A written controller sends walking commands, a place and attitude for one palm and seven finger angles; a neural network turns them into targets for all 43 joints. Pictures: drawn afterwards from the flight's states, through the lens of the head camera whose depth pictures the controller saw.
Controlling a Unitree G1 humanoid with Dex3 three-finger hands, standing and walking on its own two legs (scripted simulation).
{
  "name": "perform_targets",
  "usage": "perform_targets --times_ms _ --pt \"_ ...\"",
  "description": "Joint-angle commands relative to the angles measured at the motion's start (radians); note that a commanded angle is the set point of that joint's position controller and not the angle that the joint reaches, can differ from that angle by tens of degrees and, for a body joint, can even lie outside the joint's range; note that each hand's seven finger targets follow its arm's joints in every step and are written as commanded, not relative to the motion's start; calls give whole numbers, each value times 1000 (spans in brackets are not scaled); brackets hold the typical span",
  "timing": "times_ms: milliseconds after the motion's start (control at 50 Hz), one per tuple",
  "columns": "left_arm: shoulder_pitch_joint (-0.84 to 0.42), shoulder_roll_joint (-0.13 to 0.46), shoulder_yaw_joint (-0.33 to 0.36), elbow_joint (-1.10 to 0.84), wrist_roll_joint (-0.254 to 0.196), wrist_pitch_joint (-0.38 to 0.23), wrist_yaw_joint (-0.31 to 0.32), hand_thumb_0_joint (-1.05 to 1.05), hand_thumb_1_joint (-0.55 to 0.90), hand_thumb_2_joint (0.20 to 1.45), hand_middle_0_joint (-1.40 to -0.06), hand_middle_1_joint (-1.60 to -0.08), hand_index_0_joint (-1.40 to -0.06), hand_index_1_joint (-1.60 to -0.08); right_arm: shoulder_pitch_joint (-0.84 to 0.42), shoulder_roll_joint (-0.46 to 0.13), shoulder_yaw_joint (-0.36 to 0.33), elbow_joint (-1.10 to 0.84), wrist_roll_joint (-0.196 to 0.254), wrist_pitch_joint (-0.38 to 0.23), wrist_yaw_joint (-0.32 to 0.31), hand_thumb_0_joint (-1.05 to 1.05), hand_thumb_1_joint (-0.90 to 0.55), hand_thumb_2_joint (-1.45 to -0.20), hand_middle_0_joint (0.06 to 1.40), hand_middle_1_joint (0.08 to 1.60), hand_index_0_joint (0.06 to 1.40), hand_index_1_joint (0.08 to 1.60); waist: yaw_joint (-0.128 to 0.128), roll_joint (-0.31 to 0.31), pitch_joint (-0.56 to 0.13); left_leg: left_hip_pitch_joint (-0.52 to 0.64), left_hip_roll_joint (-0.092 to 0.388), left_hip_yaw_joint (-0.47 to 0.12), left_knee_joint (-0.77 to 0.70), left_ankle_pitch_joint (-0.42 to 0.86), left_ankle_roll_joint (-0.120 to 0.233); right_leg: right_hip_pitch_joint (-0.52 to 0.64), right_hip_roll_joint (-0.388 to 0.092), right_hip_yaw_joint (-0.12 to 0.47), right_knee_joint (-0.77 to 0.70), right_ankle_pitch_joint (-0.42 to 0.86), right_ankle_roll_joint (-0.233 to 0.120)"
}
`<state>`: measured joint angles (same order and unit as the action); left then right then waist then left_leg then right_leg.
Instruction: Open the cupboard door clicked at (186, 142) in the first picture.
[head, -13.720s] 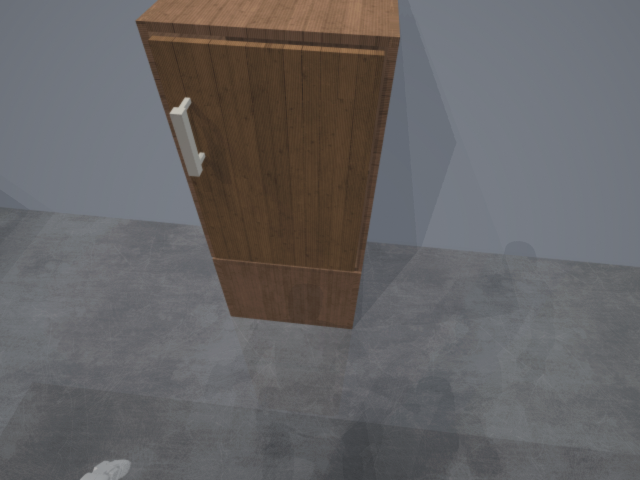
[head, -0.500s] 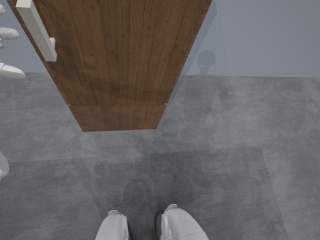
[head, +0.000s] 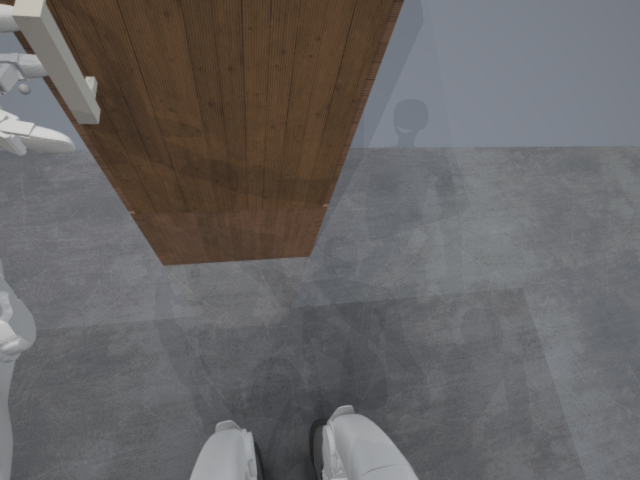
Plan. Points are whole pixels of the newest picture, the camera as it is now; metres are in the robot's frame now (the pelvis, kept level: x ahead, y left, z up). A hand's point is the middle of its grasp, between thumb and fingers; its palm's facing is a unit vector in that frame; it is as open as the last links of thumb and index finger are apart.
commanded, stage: slide the fingers in behind the handle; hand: left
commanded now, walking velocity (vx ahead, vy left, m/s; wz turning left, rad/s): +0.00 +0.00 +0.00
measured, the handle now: (66, 56) +0.58 +0.22 +0.09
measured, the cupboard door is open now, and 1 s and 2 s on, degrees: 0 0 0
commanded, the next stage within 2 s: close the thumb around the handle in 1.22 s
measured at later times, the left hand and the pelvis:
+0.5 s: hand (64, 92) +0.53 +0.22 +0.09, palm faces -0.02 -1.00 -0.01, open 13.9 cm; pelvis +0.01 +0.00 +0.00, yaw +1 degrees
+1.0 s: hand (88, 93) +0.53 +0.20 +0.09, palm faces +0.01 -1.00 -0.03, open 14.0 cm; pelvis +0.00 -0.01 +0.00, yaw +1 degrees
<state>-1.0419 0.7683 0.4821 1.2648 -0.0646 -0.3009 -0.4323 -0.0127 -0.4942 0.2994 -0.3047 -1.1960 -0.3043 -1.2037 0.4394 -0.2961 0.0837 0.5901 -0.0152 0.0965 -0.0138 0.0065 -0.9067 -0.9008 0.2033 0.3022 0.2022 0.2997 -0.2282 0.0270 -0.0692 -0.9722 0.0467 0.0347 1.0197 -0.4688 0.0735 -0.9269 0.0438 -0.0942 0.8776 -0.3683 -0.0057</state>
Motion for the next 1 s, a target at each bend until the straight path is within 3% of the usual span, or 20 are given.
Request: perform_targets --times_ms 0,20,120,160,200,220,260,320,340,380,440,460,480,540,600,660,700,860,880,980 --pt "-404 266 7 -235 -27 -71 1 0 -500 300 -300 -1200 -300 -1200 204 -200 -78 -29 2 3 -12 0 -900 -900 200 300 200 300 14 230 -536 509 7 -127 -107 549 -61 146 36 37 -56 276 -18" --pt "-409 238 -12 -241 -33 -69 0 0 -500 300 -300 -1200 -300 -1200 202 -199 -79 -25 2 4 -12 0 -900 -900 200 300 200 300 6 229 -515 520 10 -131 -113 544 -64 126 36 32 -61 263 -18" --pt "-430 234 -7 -200 -42 -58 11 0 -500 300 -300 -1200 -300 -1200 206 -202 -78 -14 2 0 -16 0 -900 -900 200 300 200 300 -8 176 -474 465 6 -125 -117 470 -49 135 34 38 -69 243 -16" --pt "-446 220 -16 -232 -38 -70 21 0 -500 300 -300 -1200 -300 -1200 208 -199 -78 -16 0 -5 -15 0 -900 -900 200 300 200 300 -2 223 -498 502 4 -131 -116 514 -55 126 34 36 -61 257 -22" --pt "-438 218 -5 -279 -36 -89 32 0 -500 300 -300 -1200 -300 -1200 215 -195 -87 -11 -5 -6 -10 0 -900 -900 200 300 200 300 12 249 -574 573 10 -142 -106 603 -72 123 34 32 -54 283 -20" --pt "-424 179 -30 -277 -39 -90 32 0 -500 300 -300 -1200 -300 -1200 210 -190 -87 -10 -5 -5 -5 0 -900 -900 200 300 200 300 9 255 -564 585 11 -139 -104 625 -74 117 36 32 -56 292 -20" --pt "-408 159 -25 -264 -56 -90 31 0 -500 300 -300 -1200 -300 -1200 214 -192 -90 -6 -4 -4 -3 0 -900 -900 200 300 200 300 1 190 -544 562 10 -135 -101 628 -62 141 40 33 -60 320 -20" --pt "-407 128 -47 -254 -52 -78 37 0 -500 300 -300 -1200 -300 -1200 202 -188 -90 -5 -2 -1 -1 0 -900 -900 200 300 200 300 6 212 -513 551 8 -133 -113 589 -64 126 36 30 -63 289 -19" --pt "-403 148 -34 -274 -49 -80 45 0 -500 300 -300 -1200 -300 -1200 202 -189 -91 -7 -2 -1 -1 0 -900 -900 200 300 200 300 13 211 -525 554 7 -131 -113 597 -64 139 35 33 -63 298 -19" --pt "-391 118 -43 -284 -48 -87 58 0 -500 300 -300 -1200 -300 -1200 200 -181 -92 -12 -4 -1 3 0 -900 -900 200 300 200 300 20 228 -549 580 8 -135 -110 646 -72 134 35 31 -57 312 -20" --pt "-383 121 -37 -256 -46 -84 80 0 -500 300 -300 -1200 -300 -1200 192 -183 -91 -16 -2 -1 4 0 -900 -900 200 300 200 300 14 151 -495 509 3 -124 -120 553 -57 163 33 35 -63 297 -16" --pt "-406 110 -42 -283 -46 -94 87 0 -500 300 -300 -1200 -300 -1200 192 -179 -91 -20 -3 -4 2 0 -900 -900 200 300 200 300 13 174 -510 523 1 -126 -118 584 -59 166 32 35 -56 313 -19" --pt "-387 136 -18 -280 -39 -97 94 0 -500 300 -300 -1200 -300 -1200 191 -179 -92 -21 -3 -5 4 0 -900 -900 200 300 200 300 32 196 -532 525 -1 -119 -115 583 -61 180 32 40 -55 320 -19" --pt "-380 110 -40 -261 -35 -100 104 0 -500 300 -300 -1200 -300 -1200 181 -174 -91 -27 0 -8 6 0 -900 -900 200 300 200 300 18 139 -497 471 -6 -106 -120 520 -50 211 31 47 -60 322 -14" --pt "-391 94 -50 -274 -34 -108 108 0 -500 300 -300 -1200 -300 -1200 182 -174 -92 -26 -1 -10 6 0 -900 -900 200 300 200 300 19 166 -516 497 -5 -111 -119 542 -54 195 29 47 -55 325 -16" --pt "-389 82 -51 -249 -41 -108 110 0 -500 300 -300 -1200 -300 -1200 181 -174 -90 -26 0 -15 5 0 -900 -900 200 300 200 300 13 132 -491 463 -9 -104 -118 502 -45 204 29 50 -59 318 -17" --pt "-413 81 -56 -255 -32 -112 115 0 -500 300 -300 -1200 -300 -1200 182 -172 -93 -18 0 -17 5 0 -900 -900 200 300 200 300 15 163 -515 481 -9 -110 -117 507 -51 195 27 50 -54 310 -17" --pt "-449 48 -79 -259 -26 -120 137 0 -500 300 -300 -1200 -300 -1200 188 -171 -94 -8 -5 -30 7 0 -900 -900 200 300 200 300 4 146 -508 476 -10 -112 -115 486 -47 188 26 51 -54 300 -18" --pt "-461 41 -90 -276 -25 -124 135 0 -500 300 -300 -1200 -300 -1200 186 -171 -96 -5 -4 -30 8 0 -900 -900 200 300 200 300 3 180 -530 499 -10 -111 -116 489 -51 181 24 52 -56 298 -16" --pt "-449 38 -85 -267 -35 -123 130 0 -500 300 -300 -1200 -300 -1200 191 -174 -96 1 -5 -33 7 0 -900 -900 200 300 200 300 3 146 -533 484 -11 -110 -116 486 -47 200 27 55 -58 310 -16"
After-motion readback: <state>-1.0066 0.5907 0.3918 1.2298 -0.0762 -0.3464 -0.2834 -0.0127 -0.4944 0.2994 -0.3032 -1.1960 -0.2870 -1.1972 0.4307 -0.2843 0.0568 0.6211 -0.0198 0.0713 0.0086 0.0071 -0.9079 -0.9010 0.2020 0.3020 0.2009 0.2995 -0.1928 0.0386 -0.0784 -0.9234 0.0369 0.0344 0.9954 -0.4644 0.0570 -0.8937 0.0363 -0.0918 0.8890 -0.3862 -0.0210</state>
